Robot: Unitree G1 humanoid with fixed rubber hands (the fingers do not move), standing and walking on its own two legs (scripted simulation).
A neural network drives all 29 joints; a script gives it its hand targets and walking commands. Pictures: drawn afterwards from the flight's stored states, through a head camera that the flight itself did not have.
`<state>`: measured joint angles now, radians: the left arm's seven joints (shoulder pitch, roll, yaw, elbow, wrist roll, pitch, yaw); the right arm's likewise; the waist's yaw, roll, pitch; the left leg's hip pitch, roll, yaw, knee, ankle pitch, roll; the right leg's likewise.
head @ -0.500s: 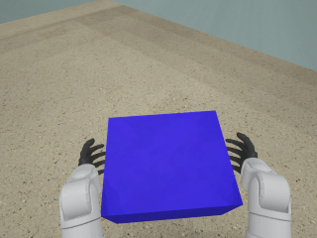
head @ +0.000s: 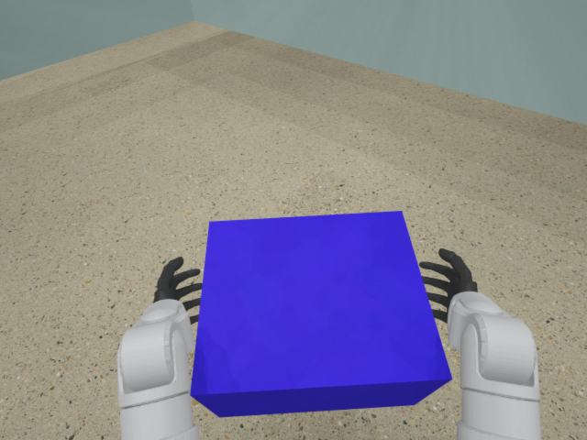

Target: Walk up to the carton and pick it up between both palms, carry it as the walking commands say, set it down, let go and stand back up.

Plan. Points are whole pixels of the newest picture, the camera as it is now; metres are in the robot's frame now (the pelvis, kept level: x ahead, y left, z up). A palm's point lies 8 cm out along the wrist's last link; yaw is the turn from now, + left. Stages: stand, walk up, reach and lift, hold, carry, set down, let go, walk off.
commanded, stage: carry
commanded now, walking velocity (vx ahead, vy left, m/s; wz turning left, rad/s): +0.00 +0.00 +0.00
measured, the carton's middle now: (311, 313) +0.31 -0.01 +0.00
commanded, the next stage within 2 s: hold in 1.20 s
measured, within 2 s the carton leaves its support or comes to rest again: neither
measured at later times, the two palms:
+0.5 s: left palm (164, 308) +0.28 +0.19 +0.08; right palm (444, 294) +0.28 -0.18 +0.08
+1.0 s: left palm (168, 294) +0.30 +0.19 +0.08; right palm (439, 281) +0.30 -0.18 +0.08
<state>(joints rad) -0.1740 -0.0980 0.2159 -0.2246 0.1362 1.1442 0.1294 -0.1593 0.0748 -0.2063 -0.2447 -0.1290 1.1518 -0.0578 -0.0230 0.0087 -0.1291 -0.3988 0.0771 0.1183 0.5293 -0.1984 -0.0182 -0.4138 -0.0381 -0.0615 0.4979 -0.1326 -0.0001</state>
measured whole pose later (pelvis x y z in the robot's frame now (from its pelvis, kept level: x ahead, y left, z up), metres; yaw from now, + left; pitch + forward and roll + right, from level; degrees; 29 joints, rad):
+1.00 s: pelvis +0.04 +0.01 +0.00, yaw +0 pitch +3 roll +0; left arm -0.15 -0.09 0.21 -0.23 0.14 1.09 0.12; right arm -0.14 0.09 -0.20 -0.23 -0.14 1.09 -0.05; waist -0.01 0.00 -0.12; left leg -0.36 0.06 0.10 0.54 -0.24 -0.01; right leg -0.38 -0.05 -0.06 0.52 -0.20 0.01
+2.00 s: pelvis +0.07 +0.00 +0.01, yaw +2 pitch +9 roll -1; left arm -0.28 -0.07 0.38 0.40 0.29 0.41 -0.08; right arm -0.24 0.12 -0.36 0.38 -0.27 0.40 0.04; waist 0.02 0.00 -0.02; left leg -0.42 0.00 -0.06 0.48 -0.23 -0.01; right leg -0.41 0.01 0.00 0.45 -0.20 0.00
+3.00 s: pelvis +0.00 -0.01 -0.13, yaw +2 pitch +44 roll +0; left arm -0.73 0.03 0.49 0.53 0.24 0.35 -0.11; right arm -0.66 0.06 -0.47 0.43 -0.24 0.38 0.04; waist 0.01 0.01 -0.25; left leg -1.57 -0.04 -0.08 1.18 -0.37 -0.04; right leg -1.59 0.05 0.05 1.16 -0.35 0.01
